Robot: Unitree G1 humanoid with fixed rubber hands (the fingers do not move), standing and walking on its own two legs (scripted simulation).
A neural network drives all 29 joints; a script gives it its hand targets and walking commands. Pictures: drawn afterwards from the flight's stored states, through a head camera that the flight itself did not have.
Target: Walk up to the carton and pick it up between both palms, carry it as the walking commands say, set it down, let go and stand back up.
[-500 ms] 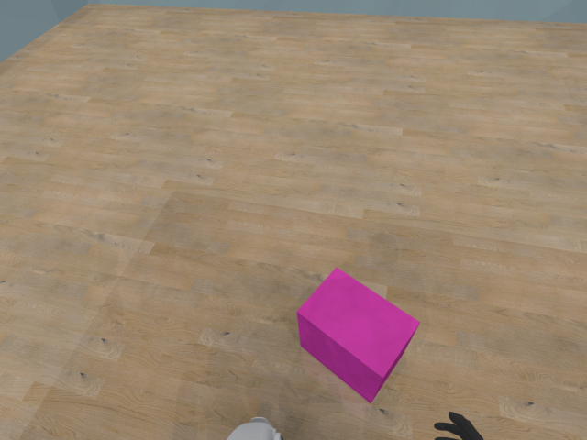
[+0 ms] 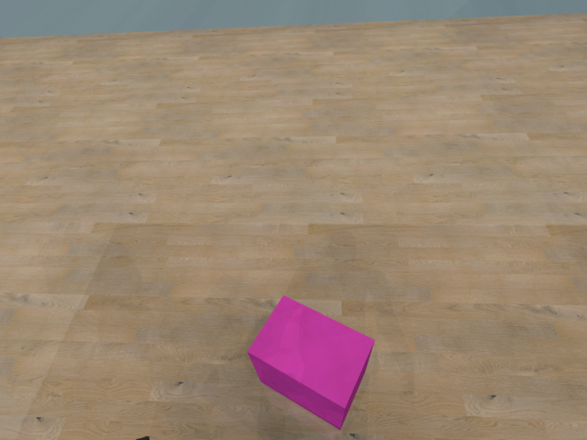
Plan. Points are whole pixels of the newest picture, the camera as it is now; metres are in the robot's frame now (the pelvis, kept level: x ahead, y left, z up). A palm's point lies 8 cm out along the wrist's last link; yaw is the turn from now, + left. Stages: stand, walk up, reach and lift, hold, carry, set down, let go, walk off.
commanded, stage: walk up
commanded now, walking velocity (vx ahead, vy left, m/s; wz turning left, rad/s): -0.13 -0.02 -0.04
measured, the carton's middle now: (312, 362) +0.44 -0.01 -0.62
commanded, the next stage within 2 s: none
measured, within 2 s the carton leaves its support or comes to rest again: neither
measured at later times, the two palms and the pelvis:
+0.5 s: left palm out of the picture -0.02 +0.19 -0.13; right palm out of the picture -0.01 -0.24 -0.14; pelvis -0.02 -0.03 +0.01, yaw +1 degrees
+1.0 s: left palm out of the picture -0.04 +0.31 -0.11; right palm out of the picture -0.18 -0.17 -0.14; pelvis -0.10 +0.06 +0.01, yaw -15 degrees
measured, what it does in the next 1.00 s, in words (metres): walks backwards, turning right: left foot, then left foot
